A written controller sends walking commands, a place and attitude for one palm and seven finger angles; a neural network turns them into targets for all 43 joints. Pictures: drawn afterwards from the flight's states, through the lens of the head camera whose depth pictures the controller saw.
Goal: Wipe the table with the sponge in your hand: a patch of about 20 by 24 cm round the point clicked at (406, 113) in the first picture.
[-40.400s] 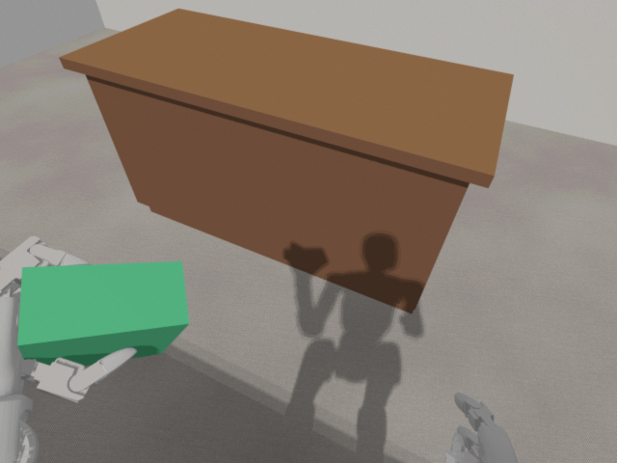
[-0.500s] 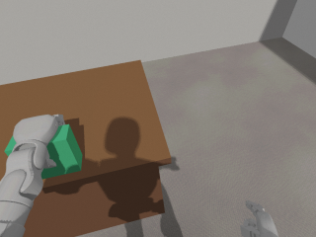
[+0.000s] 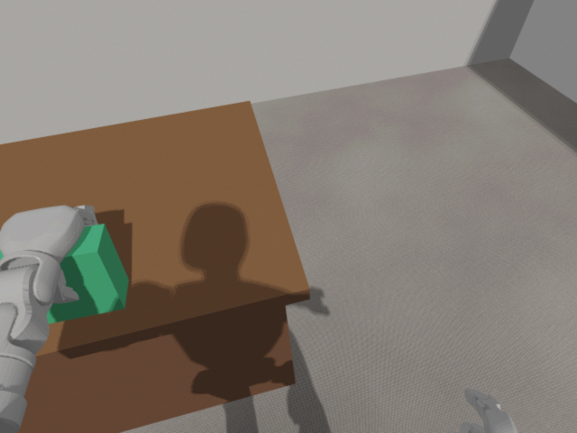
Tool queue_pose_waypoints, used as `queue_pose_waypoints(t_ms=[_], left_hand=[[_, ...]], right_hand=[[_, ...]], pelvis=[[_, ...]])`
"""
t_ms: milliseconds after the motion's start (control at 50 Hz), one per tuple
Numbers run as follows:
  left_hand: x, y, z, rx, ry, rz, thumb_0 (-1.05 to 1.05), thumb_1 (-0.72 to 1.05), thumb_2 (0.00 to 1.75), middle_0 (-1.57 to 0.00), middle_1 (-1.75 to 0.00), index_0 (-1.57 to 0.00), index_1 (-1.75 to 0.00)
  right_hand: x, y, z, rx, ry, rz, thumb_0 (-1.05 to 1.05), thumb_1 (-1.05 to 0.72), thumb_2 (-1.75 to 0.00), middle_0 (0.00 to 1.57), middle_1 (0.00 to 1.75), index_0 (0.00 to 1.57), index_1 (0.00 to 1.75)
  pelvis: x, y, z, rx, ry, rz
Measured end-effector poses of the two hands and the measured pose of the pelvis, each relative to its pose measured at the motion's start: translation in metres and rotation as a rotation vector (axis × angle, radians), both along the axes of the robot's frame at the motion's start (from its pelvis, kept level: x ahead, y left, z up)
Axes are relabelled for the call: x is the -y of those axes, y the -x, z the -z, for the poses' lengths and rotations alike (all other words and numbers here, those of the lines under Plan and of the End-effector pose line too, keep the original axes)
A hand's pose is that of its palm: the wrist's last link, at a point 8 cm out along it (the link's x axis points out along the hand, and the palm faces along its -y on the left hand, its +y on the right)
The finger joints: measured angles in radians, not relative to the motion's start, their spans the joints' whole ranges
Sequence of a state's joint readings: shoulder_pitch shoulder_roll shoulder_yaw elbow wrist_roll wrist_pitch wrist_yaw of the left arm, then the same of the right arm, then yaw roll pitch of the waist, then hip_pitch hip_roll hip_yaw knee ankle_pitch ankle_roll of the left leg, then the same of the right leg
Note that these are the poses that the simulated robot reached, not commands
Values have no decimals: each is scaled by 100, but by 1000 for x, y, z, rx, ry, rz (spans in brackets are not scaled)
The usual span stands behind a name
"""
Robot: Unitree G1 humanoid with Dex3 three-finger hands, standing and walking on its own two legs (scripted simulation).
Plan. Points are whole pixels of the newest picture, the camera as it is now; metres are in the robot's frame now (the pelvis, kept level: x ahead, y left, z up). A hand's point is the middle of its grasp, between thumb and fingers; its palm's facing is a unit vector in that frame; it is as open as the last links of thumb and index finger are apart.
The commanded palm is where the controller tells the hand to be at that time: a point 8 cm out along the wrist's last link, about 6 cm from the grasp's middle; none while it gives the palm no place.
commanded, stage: move the sponge above the wiping area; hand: left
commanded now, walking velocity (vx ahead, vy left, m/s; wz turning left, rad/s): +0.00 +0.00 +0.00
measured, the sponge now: (71, 285) +0.28 +0.37 +0.03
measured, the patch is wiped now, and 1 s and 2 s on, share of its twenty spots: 0.00 0.00 0.00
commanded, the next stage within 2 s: none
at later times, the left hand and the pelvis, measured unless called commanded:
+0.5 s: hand (73, 255) +0.30 +0.35 +0.08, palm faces -0.10 +0.01 -0.99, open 10.3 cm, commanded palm +0.28 +0.36 +0.16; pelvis -0.01 +0.02 +0.00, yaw +0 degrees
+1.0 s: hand (79, 258) +0.30 +0.34 +0.08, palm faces -0.15 +0.02 -0.99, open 10.3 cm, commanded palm +0.28 +0.36 +0.16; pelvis +0.00 +0.00 +0.00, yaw +0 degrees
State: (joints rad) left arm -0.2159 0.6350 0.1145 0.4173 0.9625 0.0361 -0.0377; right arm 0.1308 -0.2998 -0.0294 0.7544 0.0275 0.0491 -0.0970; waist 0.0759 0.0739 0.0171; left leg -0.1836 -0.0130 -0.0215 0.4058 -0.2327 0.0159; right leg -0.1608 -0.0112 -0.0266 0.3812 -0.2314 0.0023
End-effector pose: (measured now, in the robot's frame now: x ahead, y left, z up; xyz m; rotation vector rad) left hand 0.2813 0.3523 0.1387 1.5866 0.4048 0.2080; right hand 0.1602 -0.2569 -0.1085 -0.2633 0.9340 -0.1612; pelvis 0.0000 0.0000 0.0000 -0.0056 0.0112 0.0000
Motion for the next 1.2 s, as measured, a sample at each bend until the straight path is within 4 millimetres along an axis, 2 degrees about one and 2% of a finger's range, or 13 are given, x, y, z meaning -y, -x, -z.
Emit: queue_pose_waypoints(t_ms=[120,240,320,480,580,680,760,860,940,1000,1040,1100,1200], left_hand=[[2,-10,-7,72,-18,61,0,-53,104,-72,-133,-73,-132],[-11,-12,-20,116,-33,-8,0,-53,104,-72,-133,-72,-132],[-15,-7,-20,81,-27,-49,0,-53,104,-72,-133,-72,-132],[8,-2,-2,23,13,46,0,-53,104,-72,-133,-72,-132],[16,-5,-7,79,-14,98,0,-53,104,-72,-133,-73,-132],[3,-6,-25,136,-45,26,0,-53,104,-72,-133,-73,-132],[-11,-2,-32,107,-50,-68,0,-53,104,-72,-133,-72,-132],[-12,4,-18,-12,-16,-92,0,-52,104,-71,-133,-72,-132],[5,2,-2,-58,15,8,0,-53,104,-72,-133,-72,-132],[19,-3,0,-18,11,108,0,-53,104,-72,-133,-73,-132],[24,-5,-4,35,-3,150,0,-53,104,-72,-133,-73,-132],[20,-6,-18,128,-32,139,0,-53,104,-72,-133,-73,-132],[-9,0,-40,192,-61,-36,0,-53,104,-72,-133,-72,-132]], right_hand=[[-7,0,-2,7,-4,5,1,-90,-90,20,30,20,30],[-17,3,1,-4,-39,14,0,-90,-90,20,30,20,30],[-23,5,3,-10,-56,10,1,-90,-90,20,30,20,30],[-31,3,1,-2,-48,-24,1,-90,-90,20,30,21,30],[-32,2,-1,4,-43,-37,1,-90,-90,20,30,21,30],[-29,2,1,1,-57,-29,1,-90,-90,20,30,21,30],[-23,2,3,-4,-66,-21,1,-90,-90,20,30,21,30],[-13,1,3,-5,-51,-14,1,-90,-90,20,30,21,30],[-5,1,1,-6,-19,-19,1,-90,-90,20,30,21,30],[-1,2,0,-8,-1,-15,1,-90,-90,20,30,20,30],[0,3,-1,-9,2,-6,1,-90,-90,20,30,20,30],[0,4,0,-11,-11,8,1,-90,-90,20,30,20,30],[-4,2,5,-15,-53,19,1,-90,-90,20,30,20,30]], pelvis=[[-5,1,0,-14,2,5],[-11,1,0,-17,3,8],[-15,1,-1,-12,3,5],[-17,6,-1,5,2,-3],[-13,10,-1,4,1,0],[-9,9,-2,2,1,5],[-6,7,-2,3,0,2],[-4,4,-2,8,0,-5],[-2,4,-1,9,1,-7],[0,4,-1,4,1,-2],[1,3,0,0,1,4],[3,2,0,-5,1,12],[2,-1,0,-3,1,16]])
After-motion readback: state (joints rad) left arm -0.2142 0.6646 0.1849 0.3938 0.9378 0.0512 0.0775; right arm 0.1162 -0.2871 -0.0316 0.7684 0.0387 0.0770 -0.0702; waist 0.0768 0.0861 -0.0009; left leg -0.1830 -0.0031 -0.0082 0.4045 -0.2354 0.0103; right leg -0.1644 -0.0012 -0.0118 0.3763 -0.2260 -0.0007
